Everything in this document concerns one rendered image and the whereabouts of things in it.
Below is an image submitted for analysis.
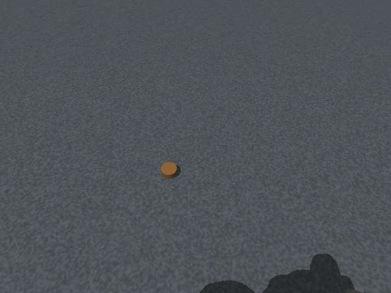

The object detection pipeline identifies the tin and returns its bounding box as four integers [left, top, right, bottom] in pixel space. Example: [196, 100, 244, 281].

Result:
[161, 162, 177, 179]

